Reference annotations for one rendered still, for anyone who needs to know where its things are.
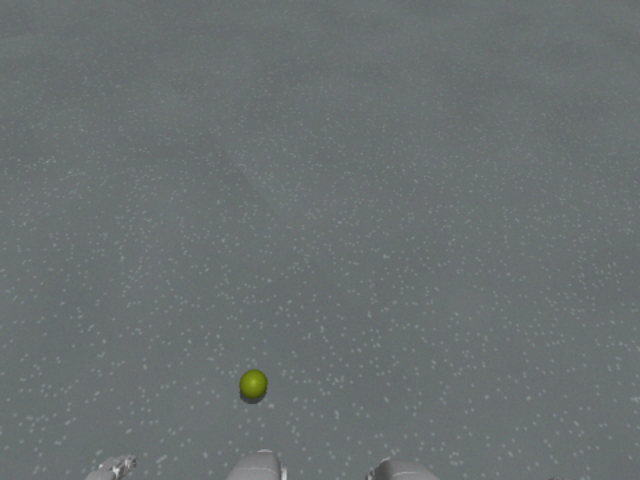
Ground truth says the ball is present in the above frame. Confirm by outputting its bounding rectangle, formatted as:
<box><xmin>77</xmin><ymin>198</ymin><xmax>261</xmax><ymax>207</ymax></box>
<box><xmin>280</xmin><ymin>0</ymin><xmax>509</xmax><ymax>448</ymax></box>
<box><xmin>239</xmin><ymin>369</ymin><xmax>267</xmax><ymax>399</ymax></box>

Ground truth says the left robot hand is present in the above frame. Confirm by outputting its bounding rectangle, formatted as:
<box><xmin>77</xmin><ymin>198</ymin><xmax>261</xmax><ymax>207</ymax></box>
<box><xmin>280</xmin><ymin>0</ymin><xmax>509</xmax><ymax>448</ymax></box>
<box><xmin>85</xmin><ymin>454</ymin><xmax>138</xmax><ymax>480</ymax></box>

